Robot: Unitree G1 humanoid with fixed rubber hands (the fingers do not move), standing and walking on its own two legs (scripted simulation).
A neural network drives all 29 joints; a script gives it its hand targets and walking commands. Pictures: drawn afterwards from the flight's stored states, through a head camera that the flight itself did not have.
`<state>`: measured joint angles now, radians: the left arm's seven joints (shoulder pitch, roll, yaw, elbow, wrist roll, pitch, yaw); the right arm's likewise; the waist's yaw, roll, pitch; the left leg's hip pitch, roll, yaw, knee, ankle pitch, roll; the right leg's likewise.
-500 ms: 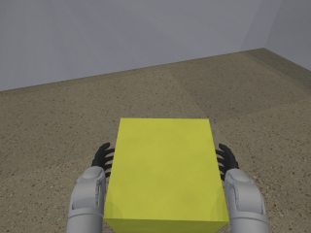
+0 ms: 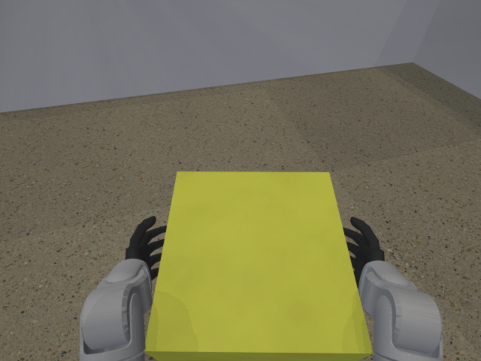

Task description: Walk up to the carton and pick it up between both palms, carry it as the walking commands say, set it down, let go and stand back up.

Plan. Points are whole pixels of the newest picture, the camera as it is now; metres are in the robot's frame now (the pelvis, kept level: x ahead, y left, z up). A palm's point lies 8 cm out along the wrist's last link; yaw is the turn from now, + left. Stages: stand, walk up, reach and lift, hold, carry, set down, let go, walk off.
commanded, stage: carry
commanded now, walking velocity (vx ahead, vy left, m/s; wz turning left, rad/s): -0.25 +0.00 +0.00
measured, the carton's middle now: (252, 278) +0.28 +0.00 +0.02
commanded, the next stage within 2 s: none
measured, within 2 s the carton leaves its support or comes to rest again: neither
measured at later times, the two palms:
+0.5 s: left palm out of the picture +0.12 +0.14 +0.12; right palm out of the picture +0.10 -0.19 +0.11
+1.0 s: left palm out of the picture -0.08 +0.16 +0.11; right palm out of the picture -0.09 -0.18 +0.10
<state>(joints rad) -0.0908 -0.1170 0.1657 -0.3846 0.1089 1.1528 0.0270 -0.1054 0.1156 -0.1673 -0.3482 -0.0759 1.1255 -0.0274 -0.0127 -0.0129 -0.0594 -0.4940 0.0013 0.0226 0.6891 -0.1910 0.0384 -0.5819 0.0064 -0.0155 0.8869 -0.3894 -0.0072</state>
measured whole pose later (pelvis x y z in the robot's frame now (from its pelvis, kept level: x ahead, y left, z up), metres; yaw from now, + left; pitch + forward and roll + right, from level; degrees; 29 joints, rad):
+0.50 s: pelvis -0.15 -0.01 +0.02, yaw -1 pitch +4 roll +3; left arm -0.10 -0.13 0.17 -0.42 0.10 1.16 0.02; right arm -0.11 0.11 -0.16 -0.41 -0.08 1.15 -0.03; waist -0.03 0.00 -0.08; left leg -0.50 -0.02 0.03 0.99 -0.45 -0.04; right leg -0.39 -0.07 -0.06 0.53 -0.21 -0.02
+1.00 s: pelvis -0.34 +0.00 +0.02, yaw -1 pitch +4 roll -1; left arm -0.08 -0.13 0.16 -0.40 0.09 1.15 0.02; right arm -0.07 0.12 -0.16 -0.42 -0.11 1.15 -0.02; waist 0.01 0.05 -0.10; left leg -0.53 0.07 0.05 0.56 -0.19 -0.01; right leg -0.30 0.01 -0.09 0.52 -0.27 -0.01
